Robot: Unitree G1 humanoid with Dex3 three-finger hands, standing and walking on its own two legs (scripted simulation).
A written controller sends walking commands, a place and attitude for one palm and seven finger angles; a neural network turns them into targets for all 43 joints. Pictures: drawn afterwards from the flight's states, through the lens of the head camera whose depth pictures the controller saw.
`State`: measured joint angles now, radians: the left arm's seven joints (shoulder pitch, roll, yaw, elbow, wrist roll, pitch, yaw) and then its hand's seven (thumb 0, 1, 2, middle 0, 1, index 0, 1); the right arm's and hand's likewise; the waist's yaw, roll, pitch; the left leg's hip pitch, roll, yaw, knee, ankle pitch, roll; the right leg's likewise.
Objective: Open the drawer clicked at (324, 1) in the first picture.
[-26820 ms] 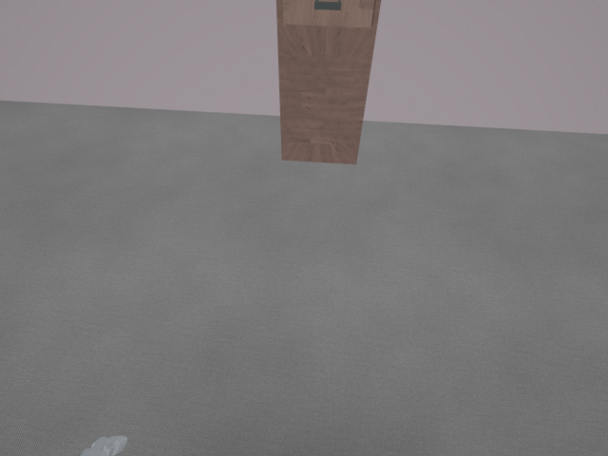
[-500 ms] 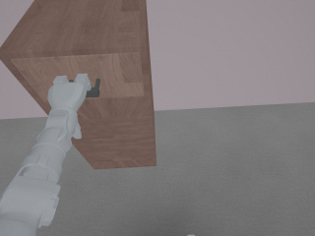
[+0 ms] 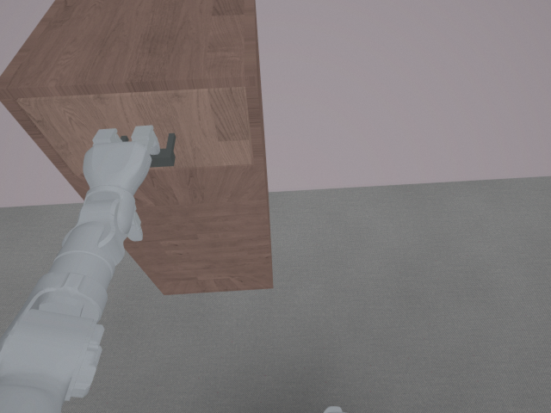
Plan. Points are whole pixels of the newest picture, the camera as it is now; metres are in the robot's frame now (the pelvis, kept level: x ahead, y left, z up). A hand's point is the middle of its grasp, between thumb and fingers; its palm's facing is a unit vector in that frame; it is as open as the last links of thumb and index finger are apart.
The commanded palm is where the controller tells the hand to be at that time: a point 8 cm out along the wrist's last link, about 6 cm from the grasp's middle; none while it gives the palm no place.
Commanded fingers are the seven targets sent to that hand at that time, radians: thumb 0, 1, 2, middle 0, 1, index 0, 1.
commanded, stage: lift the fingers back up to retry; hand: left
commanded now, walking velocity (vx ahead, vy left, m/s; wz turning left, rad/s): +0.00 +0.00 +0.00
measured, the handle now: (145, 149) +0.54 +0.24 +0.04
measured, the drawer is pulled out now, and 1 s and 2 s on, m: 0.00 0.00 0.00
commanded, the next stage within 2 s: re-aim the fingers above the handle in 0.82 s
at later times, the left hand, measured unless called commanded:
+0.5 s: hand (119, 176) +0.45 +0.25 +0.08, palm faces +0.02 +0.00 -1.00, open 13.9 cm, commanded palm +0.42 +0.25 +0.14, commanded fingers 0.00 -0.50 0.30 -0.30 -1.20 -0.30 -1.20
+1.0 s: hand (112, 180) +0.43 +0.25 +0.09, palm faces -0.03 -0.01 -1.00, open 13.9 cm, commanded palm +0.42 +0.26 +0.15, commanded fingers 0.00 -0.50 0.30 -0.30 -1.20 -0.30 -1.20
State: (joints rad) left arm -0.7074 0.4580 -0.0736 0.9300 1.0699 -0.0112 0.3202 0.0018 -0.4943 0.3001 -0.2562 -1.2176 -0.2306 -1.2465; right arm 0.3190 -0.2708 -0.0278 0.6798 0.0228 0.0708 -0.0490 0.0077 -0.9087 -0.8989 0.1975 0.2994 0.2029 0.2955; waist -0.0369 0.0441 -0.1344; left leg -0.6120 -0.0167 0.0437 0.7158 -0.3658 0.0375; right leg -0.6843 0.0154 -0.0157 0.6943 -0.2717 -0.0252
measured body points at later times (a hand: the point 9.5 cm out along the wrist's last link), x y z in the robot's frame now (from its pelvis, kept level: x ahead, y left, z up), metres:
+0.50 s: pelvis +0.02 +0.01 +0.01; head +0.08 -0.01 +0.46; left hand +0.44 +0.25 +0.13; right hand +0.09 -0.26 -0.13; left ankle -0.02 +0.10 -0.71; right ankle +0.03 -0.10 -0.71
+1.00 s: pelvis +0.03 +0.00 +0.02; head +0.08 -0.02 +0.46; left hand +0.43 +0.25 +0.14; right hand +0.17 -0.26 -0.11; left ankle -0.02 +0.10 -0.71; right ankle +0.03 -0.10 -0.71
